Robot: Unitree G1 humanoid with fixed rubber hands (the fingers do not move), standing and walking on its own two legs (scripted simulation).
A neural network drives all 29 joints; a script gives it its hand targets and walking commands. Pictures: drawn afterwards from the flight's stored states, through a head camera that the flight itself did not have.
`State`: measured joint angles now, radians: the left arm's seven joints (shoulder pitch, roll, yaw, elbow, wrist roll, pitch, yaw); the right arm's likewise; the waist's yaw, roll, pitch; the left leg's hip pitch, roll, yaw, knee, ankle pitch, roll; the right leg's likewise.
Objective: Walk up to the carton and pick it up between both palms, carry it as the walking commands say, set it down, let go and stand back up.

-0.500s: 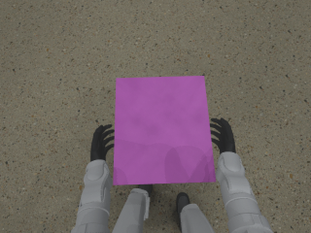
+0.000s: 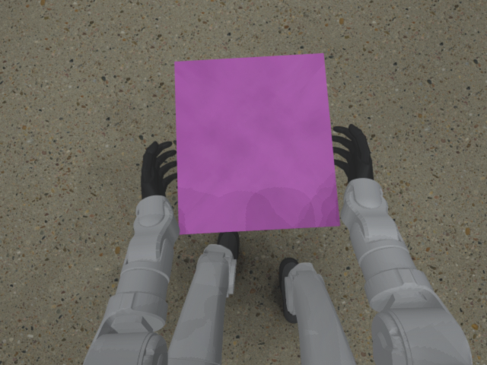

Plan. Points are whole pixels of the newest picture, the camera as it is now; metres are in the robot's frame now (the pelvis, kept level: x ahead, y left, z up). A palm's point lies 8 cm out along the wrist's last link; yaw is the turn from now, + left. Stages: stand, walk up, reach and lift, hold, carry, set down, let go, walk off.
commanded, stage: set down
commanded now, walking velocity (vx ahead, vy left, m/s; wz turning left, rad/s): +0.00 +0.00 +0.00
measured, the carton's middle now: (252, 152) +0.44 +0.05 -0.22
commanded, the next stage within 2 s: none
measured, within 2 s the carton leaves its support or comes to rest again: neither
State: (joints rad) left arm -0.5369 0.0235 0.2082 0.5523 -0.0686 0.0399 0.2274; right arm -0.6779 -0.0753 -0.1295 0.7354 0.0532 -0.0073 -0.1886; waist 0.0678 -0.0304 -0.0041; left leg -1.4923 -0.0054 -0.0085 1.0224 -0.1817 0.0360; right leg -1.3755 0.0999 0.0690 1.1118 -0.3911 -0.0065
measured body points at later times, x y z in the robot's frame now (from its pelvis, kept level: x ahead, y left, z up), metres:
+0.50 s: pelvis -0.04 +0.00 -0.09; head +0.25 +0.04 +0.25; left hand +0.41 +0.21 -0.22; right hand +0.47 -0.13 -0.21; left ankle +0.13 +0.09 -0.62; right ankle +0.05 -0.13 -0.62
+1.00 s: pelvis -0.06 -0.03 -0.16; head +0.28 +0.02 +0.10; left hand +0.42 +0.22 -0.32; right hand +0.50 -0.11 -0.30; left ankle +0.13 +0.09 -0.62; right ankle +0.05 -0.13 -0.62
